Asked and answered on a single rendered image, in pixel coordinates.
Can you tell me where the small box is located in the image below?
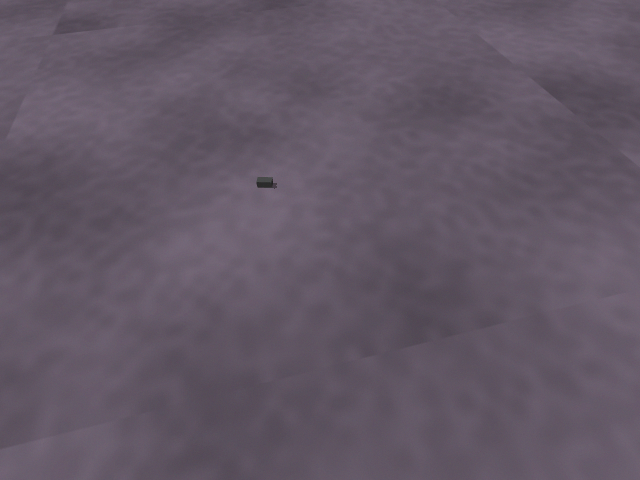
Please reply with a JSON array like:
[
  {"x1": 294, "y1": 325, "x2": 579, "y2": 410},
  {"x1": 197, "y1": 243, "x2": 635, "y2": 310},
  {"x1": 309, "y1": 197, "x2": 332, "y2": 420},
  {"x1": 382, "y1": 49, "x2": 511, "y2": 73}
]
[{"x1": 256, "y1": 177, "x2": 273, "y2": 188}]

